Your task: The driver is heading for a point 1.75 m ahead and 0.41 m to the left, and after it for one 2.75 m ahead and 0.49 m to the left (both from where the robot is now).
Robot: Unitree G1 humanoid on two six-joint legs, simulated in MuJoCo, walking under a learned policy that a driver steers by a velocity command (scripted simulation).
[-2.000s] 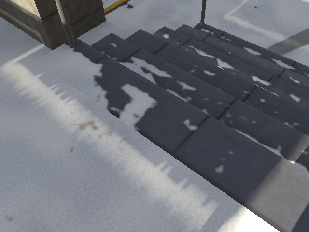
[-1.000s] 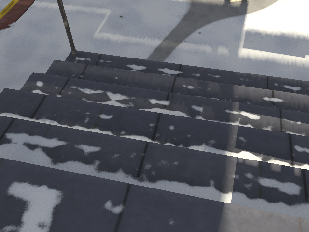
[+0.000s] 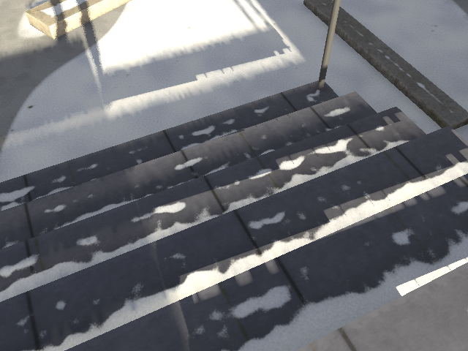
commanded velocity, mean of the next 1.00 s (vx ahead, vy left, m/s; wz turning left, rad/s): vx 0.49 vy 0.00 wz -0.11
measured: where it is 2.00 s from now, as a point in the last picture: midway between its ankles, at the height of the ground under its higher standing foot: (228, 218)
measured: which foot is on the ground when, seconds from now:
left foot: up 0.00-0.32, down 0.34-1.00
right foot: down 0.00-0.36, up 0.38-0.96, down 0.98-1.00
